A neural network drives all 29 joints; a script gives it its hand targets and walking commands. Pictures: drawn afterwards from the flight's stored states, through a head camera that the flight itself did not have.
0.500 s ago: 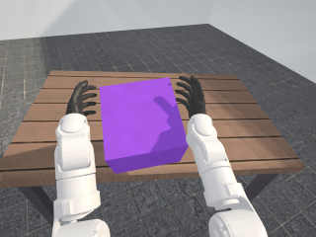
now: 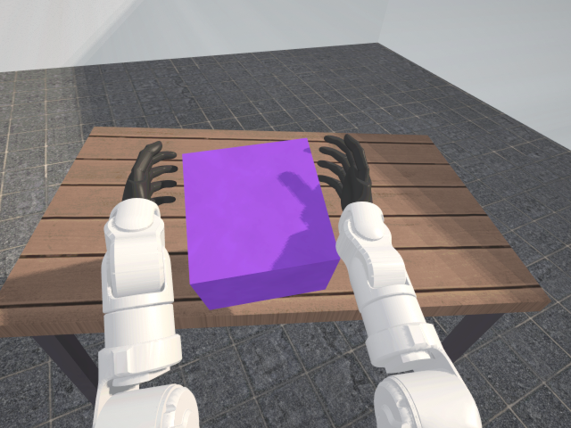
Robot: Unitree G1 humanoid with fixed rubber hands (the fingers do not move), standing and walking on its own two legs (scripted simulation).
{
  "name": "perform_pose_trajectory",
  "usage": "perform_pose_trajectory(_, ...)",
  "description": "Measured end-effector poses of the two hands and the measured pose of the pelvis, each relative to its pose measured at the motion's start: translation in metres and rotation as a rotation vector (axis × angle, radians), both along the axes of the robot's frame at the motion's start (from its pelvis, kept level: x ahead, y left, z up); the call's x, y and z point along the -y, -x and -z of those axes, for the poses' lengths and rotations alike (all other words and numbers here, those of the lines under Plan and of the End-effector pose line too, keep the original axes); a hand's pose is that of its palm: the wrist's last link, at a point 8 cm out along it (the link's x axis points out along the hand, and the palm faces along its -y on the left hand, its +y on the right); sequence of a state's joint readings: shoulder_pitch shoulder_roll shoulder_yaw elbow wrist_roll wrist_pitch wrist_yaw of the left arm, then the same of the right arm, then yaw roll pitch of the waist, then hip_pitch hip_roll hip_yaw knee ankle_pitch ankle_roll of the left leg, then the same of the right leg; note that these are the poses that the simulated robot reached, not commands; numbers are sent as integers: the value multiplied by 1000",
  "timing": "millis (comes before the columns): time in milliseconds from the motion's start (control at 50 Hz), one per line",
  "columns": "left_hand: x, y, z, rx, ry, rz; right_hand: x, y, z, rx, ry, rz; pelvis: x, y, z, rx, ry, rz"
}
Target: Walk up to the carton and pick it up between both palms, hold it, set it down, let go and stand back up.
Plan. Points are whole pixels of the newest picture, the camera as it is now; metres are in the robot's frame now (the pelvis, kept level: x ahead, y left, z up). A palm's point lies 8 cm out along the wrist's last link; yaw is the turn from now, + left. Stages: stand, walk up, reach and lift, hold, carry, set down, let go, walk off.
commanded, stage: hold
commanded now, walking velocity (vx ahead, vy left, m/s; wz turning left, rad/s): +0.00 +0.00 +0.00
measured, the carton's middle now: (257, 225) +0.39 +0.00 +0.09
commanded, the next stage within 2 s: none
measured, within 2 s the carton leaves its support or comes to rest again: neither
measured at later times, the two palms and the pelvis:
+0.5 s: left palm (137, 204) +0.36 +0.15 +0.17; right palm (351, 195) +0.36 -0.13 +0.18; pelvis +0.00 +0.00 +0.00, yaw +0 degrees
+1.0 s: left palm (138, 202) +0.36 +0.15 +0.17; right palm (351, 194) +0.36 -0.13 +0.18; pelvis +0.00 +0.00 +0.00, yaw +0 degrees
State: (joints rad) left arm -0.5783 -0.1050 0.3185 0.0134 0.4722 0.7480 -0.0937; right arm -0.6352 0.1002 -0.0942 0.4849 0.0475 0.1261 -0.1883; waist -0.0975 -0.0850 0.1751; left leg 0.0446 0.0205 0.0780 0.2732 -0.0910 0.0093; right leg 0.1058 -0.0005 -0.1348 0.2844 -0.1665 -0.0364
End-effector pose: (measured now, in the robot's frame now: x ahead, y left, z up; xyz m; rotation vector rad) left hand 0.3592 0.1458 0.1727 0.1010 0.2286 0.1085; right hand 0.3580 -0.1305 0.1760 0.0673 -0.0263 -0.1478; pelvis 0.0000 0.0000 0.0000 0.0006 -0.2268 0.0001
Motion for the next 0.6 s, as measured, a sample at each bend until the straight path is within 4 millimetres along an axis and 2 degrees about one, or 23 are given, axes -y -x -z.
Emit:
perform_pose_trajectory(120,0,-1,-3,15,-3,-1,0,-1,-3,14,-6,-1,-1,-2,0,1,1,1)
perform_pose_trajectory(400,-1,3,4,-2,2,-8,-1,-1,1,-1,-1,-8,0,-3,0,10,1,-4)
perform_pose_trajectory(600,-3,4,-1,17,2,-9,-3,2,-2,16,-2,-11,0,-2,0,9,2,-4)
